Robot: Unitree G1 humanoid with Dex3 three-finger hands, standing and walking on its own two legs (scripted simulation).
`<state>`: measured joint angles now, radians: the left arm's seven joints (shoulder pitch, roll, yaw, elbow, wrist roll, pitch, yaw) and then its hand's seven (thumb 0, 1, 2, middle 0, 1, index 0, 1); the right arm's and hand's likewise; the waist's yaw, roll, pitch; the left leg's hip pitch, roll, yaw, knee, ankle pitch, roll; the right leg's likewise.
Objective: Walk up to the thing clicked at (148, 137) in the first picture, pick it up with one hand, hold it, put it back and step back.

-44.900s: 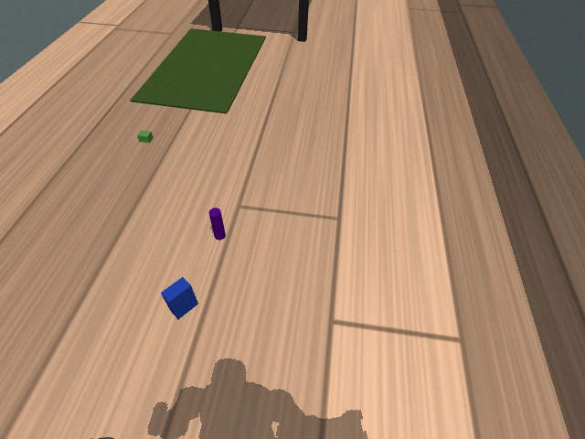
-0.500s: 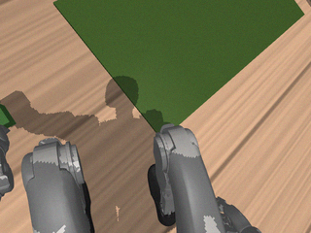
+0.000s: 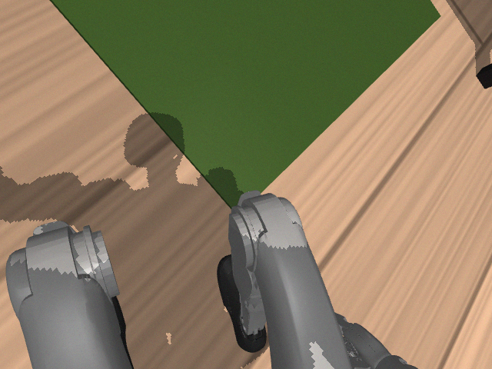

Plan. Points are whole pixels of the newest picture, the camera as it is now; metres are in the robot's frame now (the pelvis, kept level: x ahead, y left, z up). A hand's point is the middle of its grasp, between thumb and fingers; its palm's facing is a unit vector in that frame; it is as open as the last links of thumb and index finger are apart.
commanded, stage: rest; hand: left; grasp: from above
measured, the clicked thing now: out of the picture +0.38 +0.37 -0.26
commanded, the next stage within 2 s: open in 0.64 s
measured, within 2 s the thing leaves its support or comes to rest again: rests again in 0.30 s
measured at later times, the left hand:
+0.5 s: hand out of the picture +0.36 +0.36 -0.24, palm faces -0.31 -0.33 -0.89, open 8.6 cm
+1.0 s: hand out of the picture +0.36 +0.36 -0.25, palm faces -0.32 -0.32 -0.89, open 9.1 cm
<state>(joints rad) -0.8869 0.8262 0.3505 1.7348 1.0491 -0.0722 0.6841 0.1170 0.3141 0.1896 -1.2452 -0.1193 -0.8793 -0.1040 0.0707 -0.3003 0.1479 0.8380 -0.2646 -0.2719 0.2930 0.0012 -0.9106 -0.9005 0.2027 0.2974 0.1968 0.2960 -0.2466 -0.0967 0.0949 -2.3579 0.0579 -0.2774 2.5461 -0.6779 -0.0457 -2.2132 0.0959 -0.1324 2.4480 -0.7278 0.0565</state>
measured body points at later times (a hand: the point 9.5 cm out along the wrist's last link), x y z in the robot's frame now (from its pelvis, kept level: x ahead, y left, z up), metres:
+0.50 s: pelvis +0.00 +0.00 +0.00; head +0.24 +0.12 +0.35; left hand +0.38 +0.37 -0.19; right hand +0.06 -0.25 -0.08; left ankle +0.07 +0.14 -0.26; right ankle +0.10 -0.12 -0.26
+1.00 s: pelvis -0.01 +0.00 +0.00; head +0.24 +0.13 +0.35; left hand +0.37 +0.37 -0.19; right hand +0.06 -0.24 -0.07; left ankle +0.07 +0.14 -0.26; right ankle +0.10 -0.12 -0.26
